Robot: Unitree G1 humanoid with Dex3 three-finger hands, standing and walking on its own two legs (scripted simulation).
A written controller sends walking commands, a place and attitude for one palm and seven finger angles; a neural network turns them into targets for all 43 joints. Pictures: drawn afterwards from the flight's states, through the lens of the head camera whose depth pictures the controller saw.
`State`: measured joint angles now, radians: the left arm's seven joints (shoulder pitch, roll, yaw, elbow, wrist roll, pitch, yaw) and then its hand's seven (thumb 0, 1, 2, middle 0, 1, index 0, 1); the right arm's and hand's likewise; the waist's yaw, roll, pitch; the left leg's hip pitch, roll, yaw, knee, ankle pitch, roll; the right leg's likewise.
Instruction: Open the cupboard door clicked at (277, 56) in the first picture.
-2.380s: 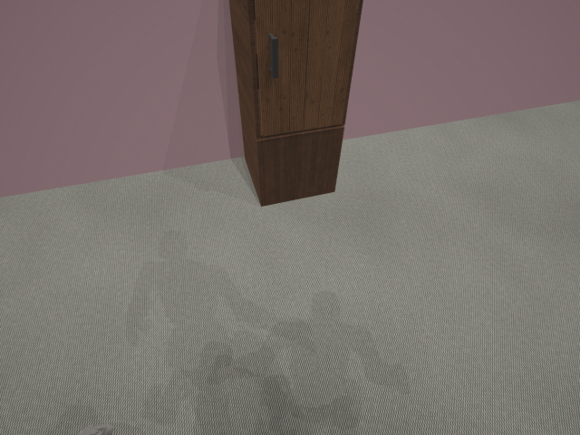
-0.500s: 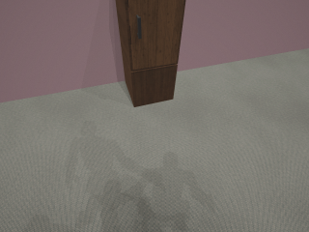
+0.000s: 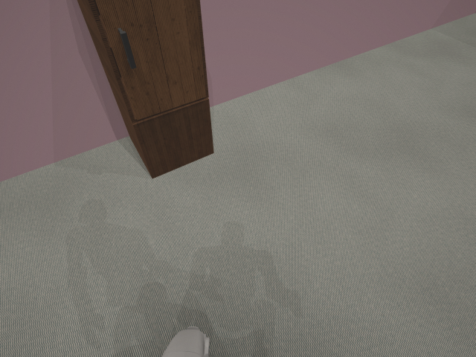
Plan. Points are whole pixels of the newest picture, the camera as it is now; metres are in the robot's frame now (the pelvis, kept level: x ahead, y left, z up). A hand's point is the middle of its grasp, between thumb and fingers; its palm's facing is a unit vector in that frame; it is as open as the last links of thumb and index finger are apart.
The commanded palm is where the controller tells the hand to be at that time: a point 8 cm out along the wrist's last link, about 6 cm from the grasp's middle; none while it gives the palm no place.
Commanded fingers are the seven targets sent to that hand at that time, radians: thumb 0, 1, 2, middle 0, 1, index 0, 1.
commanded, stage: walk to a spot facing it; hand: left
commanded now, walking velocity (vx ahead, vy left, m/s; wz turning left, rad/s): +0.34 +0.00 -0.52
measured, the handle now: (126, 48) +1.05 +0.52 -0.03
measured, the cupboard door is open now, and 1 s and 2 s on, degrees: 0 0 0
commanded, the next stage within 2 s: turn to face it in 1.44 s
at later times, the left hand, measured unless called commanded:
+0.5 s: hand (150, 254) +0.34 +0.25 -0.16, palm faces -0.26 -0.94 -0.21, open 7.4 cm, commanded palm none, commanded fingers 0.00 0.90 0.90 -0.20 -0.30 -0.20 -0.30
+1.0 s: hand (235, 197) +0.53 +0.07 -0.17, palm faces -0.51 -0.83 -0.22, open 7.1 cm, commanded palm none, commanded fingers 0.00 0.90 0.90 -0.20 -0.30 -0.20 -0.30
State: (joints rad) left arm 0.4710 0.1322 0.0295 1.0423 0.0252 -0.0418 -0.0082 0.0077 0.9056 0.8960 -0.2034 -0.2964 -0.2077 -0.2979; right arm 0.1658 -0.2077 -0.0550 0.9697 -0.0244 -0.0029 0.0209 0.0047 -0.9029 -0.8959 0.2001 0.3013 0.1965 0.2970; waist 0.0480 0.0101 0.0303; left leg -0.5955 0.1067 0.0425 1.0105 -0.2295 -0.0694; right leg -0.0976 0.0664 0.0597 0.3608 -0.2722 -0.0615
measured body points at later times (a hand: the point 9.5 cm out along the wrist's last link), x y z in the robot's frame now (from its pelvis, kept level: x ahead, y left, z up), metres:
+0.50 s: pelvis +0.19 +0.07 +0.00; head +0.20 +0.09 +0.45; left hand +0.36 +0.30 -0.14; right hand +0.11 -0.17 -0.14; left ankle +0.18 +0.16 -0.74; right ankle +0.20 -0.08 -0.65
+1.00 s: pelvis +0.35 -0.04 -0.01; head +0.37 -0.06 +0.44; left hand +0.56 +0.11 -0.15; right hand +0.25 -0.25 -0.16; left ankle +0.45 +0.08 -0.67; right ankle +0.34 -0.12 -0.74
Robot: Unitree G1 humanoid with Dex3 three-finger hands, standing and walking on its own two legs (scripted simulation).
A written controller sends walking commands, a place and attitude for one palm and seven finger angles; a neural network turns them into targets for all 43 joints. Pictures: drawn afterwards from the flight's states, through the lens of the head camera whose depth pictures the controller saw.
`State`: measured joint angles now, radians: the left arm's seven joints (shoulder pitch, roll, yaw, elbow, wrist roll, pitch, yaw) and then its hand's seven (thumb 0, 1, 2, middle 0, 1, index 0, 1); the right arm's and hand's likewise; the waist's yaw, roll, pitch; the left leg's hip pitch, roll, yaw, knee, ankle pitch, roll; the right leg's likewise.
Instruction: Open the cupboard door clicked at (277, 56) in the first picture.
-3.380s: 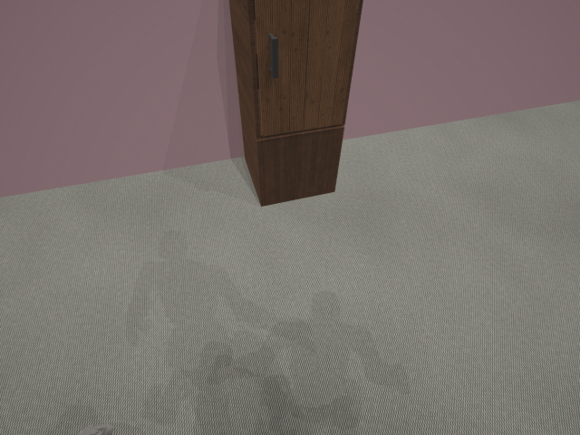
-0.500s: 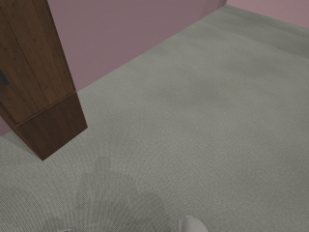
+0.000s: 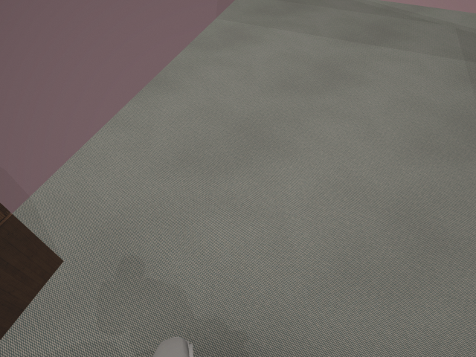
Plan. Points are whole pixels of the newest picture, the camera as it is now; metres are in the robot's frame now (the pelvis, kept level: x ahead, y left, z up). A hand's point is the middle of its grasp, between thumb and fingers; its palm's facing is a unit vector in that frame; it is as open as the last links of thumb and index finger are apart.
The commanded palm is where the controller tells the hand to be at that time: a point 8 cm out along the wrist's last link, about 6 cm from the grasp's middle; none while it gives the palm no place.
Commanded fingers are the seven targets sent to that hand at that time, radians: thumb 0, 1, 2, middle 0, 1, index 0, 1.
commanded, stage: walk to a spot facing it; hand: left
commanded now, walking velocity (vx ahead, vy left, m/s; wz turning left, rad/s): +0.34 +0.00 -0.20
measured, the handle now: out of the picture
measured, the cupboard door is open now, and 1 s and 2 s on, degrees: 0 0 0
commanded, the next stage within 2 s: turn to face it in 0.44 s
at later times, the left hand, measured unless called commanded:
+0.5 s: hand (123, 321) +0.22 +0.24 -0.17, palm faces -0.10 -0.99 -0.13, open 7.4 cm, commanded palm none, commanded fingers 0.00 0.90 0.90 -0.20 -0.30 -0.20 -0.30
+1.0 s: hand (162, 253) +0.37 +0.19 -0.17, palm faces -0.09 -0.98 -0.15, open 7.4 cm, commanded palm none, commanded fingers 0.00 0.90 0.90 -0.20 -0.30 -0.20 -0.30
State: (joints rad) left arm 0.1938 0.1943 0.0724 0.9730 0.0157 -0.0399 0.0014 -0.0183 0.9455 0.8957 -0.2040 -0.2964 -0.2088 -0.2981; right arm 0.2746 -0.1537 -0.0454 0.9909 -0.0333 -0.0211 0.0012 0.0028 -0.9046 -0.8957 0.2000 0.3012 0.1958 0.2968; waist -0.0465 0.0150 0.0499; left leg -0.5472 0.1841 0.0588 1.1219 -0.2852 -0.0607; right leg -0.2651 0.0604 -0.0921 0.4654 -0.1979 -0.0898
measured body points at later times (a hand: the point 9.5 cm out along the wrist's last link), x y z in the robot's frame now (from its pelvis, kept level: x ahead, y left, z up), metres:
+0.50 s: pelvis +0.17 +0.07 +0.01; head +0.20 +0.10 +0.46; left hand +0.23 +0.30 -0.16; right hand +0.17 -0.18 -0.12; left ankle +0.17 +0.15 -0.74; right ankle +0.16 -0.08 -0.64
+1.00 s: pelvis +0.23 +0.04 -0.01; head +0.26 +0.05 +0.44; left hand +0.37 +0.24 -0.16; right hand +0.22 -0.19 -0.16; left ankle +0.24 +0.15 -0.71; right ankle +0.24 -0.09 -0.74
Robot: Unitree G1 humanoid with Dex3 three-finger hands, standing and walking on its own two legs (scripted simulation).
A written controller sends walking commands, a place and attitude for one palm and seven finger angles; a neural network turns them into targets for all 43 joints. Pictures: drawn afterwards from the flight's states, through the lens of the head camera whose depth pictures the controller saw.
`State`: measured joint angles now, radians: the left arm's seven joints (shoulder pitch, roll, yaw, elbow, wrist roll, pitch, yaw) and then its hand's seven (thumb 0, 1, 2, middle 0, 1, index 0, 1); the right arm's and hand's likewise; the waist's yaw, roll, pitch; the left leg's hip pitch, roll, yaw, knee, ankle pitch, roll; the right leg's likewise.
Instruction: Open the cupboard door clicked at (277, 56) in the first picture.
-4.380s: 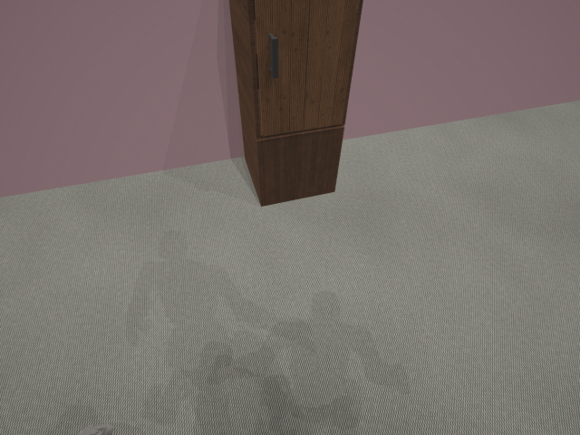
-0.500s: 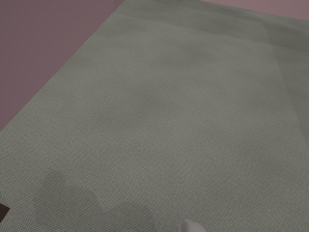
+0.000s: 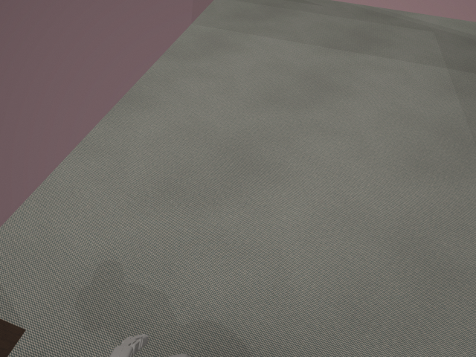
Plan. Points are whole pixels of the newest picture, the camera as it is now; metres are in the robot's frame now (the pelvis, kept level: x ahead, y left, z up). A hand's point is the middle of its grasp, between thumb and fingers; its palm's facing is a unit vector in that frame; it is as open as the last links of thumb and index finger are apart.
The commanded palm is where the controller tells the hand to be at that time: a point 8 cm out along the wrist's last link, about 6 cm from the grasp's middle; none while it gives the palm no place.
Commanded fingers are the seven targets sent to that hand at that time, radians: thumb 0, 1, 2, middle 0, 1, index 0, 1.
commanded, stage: turn to face it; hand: left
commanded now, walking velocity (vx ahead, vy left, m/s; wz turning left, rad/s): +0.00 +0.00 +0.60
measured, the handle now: out of the picture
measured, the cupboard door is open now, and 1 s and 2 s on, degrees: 0 0 0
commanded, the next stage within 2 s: none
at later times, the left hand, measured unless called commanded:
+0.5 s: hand out of the picture +0.06 +0.22 -0.14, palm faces +0.31 -0.91 -0.29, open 7.4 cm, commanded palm none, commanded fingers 0.00 0.90 0.90 -0.20 -0.30 -0.20 -0.30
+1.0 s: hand out of the picture -0.12 +0.17 -0.17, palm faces +0.63 -0.73 -0.27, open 7.4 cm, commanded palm none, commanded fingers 0.00 0.90 0.90 -0.20 -0.30 -0.20 -0.30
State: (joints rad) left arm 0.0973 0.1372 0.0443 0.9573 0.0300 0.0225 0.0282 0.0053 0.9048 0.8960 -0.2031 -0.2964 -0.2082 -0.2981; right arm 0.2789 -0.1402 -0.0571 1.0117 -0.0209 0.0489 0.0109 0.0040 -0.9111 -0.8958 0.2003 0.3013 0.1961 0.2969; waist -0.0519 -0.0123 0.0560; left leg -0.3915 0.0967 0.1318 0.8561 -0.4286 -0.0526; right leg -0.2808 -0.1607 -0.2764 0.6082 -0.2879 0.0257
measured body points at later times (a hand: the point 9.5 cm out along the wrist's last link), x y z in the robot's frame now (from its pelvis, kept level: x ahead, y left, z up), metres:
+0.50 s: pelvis +0.01 -0.02 +0.01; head +0.05 -0.03 +0.45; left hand +0.04 +0.26 -0.12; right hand +0.15 -0.25 -0.14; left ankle +0.02 +0.11 -0.73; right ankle +0.04 -0.14 -0.72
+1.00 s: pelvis +0.00 -0.02 +0.00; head +0.03 +0.02 +0.44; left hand -0.15 +0.21 -0.15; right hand +0.26 -0.15 -0.13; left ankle -0.08 +0.07 -0.73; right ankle +0.04 -0.15 -0.70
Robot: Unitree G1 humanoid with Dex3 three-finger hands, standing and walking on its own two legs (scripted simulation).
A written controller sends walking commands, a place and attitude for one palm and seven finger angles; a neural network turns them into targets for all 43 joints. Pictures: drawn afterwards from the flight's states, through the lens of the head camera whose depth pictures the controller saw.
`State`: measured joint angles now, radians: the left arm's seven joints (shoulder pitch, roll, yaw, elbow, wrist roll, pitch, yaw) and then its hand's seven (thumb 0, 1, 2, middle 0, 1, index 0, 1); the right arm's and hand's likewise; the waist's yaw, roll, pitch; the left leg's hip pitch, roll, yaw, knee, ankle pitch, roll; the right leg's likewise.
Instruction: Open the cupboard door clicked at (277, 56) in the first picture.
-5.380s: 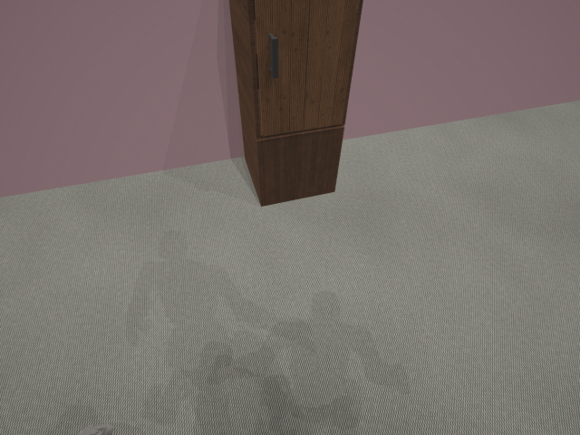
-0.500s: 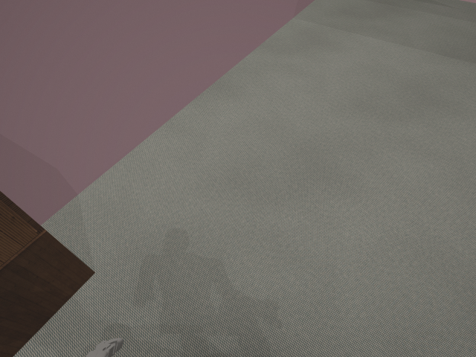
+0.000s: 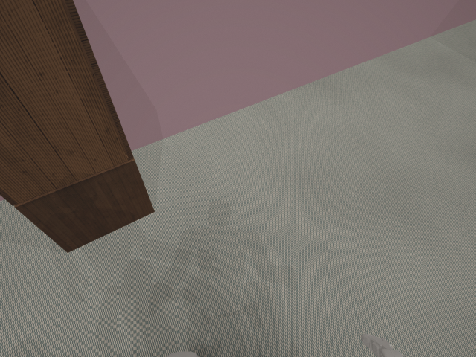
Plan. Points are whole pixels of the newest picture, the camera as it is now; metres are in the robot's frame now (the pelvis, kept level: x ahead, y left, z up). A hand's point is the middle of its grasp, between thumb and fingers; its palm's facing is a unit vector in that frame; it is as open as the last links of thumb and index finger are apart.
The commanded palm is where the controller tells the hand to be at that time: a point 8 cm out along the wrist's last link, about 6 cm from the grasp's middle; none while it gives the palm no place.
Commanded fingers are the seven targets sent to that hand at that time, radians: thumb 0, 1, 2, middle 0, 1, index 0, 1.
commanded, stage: turn to face it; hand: left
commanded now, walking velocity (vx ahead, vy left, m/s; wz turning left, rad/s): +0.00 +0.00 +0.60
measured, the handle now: out of the picture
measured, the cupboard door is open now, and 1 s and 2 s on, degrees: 0 0 0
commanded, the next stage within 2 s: take the last steps up to it in 1.08 s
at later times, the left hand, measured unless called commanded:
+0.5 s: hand out of the picture +0.05 +0.17 -0.12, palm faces +0.30 -0.91 -0.30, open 7.4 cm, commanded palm none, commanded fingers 0.00 0.90 0.90 -0.20 -0.30 -0.20 -0.30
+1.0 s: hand out of the picture -0.11 +0.20 -0.16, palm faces +0.58 -0.78 -0.25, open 7.4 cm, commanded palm none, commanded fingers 0.00 0.90 0.90 -0.20 -0.30 -0.20 -0.30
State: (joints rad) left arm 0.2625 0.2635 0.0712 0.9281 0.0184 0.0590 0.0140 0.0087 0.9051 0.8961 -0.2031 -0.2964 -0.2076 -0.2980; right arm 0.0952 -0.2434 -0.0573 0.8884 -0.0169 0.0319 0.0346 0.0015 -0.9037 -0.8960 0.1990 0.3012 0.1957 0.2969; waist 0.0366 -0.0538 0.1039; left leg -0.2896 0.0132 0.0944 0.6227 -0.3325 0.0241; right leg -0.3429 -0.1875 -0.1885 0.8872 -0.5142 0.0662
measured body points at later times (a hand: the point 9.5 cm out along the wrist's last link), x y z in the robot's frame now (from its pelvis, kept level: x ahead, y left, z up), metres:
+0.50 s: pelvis +0.01 -0.05 +0.02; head +0.04 -0.08 +0.46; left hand +0.04 +0.22 -0.10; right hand +0.14 -0.29 -0.15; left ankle -0.06 +0.08 -0.63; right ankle +0.04 -0.14 -0.72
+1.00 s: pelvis -0.02 -0.01 +0.02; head +0.00 +0.03 +0.46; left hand -0.14 +0.24 -0.14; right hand +0.21 -0.16 -0.11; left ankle -0.07 +0.07 -0.72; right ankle +0.04 -0.15 -0.65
